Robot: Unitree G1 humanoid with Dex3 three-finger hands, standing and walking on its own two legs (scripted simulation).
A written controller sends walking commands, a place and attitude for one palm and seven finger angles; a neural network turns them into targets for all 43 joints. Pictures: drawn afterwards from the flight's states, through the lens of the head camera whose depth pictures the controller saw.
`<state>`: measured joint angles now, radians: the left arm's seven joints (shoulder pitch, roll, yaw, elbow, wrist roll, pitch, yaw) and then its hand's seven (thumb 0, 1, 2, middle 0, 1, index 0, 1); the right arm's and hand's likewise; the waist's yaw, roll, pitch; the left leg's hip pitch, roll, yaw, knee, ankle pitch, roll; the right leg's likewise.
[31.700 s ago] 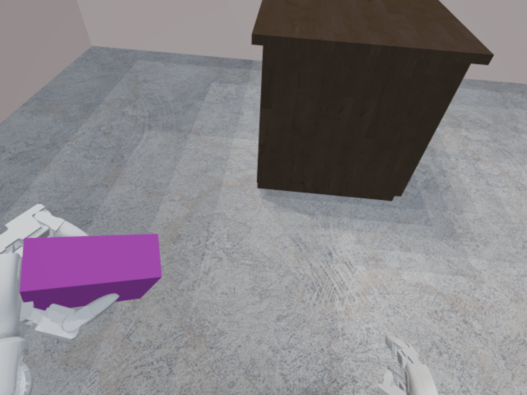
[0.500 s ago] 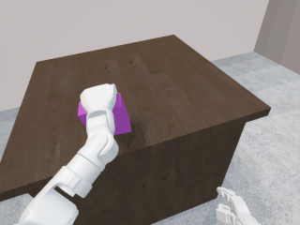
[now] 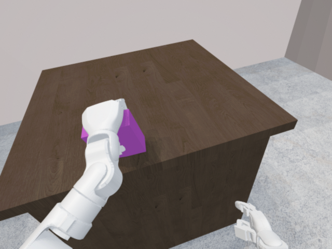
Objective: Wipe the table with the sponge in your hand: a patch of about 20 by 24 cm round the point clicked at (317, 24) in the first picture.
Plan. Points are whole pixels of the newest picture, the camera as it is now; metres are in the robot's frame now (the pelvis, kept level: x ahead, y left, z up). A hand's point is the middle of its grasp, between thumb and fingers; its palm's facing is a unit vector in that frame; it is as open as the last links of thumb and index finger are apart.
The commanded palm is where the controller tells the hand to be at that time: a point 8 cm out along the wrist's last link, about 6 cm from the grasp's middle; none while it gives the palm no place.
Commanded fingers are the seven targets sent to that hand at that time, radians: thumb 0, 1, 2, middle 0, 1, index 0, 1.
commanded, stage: slide back across to the middle lane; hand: left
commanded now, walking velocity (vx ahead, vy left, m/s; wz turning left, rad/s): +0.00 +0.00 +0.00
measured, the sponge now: (119, 141) +0.34 +0.17 +0.11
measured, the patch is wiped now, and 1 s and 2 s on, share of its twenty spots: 1.00 1.00 1.00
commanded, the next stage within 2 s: wipe forward along the middle lane in 0.48 s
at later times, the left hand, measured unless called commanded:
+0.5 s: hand (91, 134) +0.31 +0.21 +0.17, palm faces +0.22 -0.18 -0.96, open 9.5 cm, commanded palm +0.26 +0.22 +0.23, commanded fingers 0.00 0.10 1.30 -1.20 -1.60 -1.20 -1.60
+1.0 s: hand (83, 133) +0.32 +0.25 +0.16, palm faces +0.02 -0.01 -1.00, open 9.5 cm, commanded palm +0.30 +0.25 +0.21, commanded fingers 0.00 0.10 1.30 -1.20 -1.60 -1.20 -1.60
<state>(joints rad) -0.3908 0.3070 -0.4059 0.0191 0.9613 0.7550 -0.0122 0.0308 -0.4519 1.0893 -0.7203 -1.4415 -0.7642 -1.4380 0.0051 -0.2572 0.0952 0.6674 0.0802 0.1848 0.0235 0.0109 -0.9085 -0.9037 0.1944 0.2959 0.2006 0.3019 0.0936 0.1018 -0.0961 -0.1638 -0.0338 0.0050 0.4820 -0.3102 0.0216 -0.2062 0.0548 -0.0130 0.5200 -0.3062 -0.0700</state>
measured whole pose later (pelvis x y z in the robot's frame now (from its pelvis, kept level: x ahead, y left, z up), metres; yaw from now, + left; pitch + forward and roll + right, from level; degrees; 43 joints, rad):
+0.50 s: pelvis -0.01 -0.01 +0.00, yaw -1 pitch -2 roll +1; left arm -0.26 0.44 -0.22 -0.13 0.88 0.72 -0.07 -0.01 -0.47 1.09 -0.76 -1.40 -0.80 -1.40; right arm -0.01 -0.27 0.09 0.64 0.06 0.19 -0.02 0.01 -0.91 -0.90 0.19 0.30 0.20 0.30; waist 0.09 0.09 -0.07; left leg -0.13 -0.01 0.02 0.45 -0.29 0.01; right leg -0.18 0.08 0.01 0.49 -0.28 -0.09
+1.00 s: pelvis -0.02 -0.01 +0.00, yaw +1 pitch -1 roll +1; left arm -0.47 0.49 -0.22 0.25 0.95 0.52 -0.17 -0.02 -0.49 1.09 -0.78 -1.38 -0.82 -1.38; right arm 0.07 -0.27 0.09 0.69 0.06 0.08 -0.08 0.01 -0.91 -0.90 0.20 0.30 0.20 0.30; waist 0.07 0.09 -0.06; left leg -0.19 -0.03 -0.01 0.46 -0.26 0.01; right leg -0.22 0.06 -0.03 0.49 -0.25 -0.08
